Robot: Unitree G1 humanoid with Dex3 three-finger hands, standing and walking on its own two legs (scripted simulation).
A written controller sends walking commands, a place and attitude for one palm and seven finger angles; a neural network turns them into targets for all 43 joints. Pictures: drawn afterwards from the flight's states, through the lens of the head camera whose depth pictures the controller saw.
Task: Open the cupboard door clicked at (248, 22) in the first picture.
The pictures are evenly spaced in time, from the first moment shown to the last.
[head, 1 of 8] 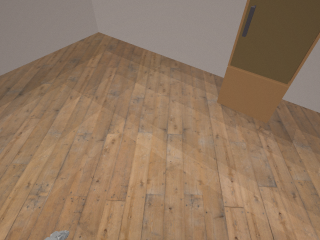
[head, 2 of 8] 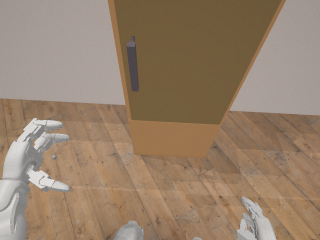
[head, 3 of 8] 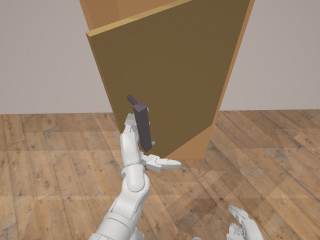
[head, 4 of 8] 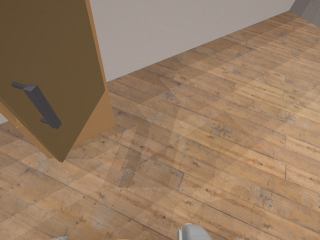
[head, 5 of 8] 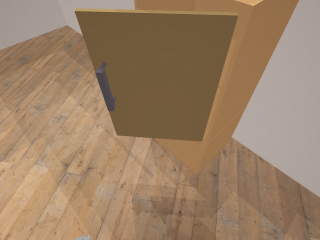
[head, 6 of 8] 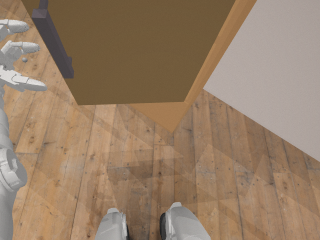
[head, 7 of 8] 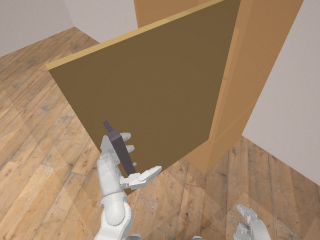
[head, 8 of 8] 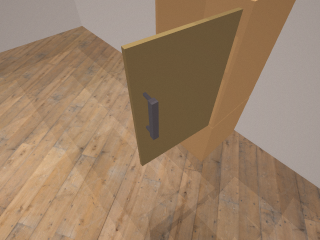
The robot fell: no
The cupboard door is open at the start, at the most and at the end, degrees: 0 83 83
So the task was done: yes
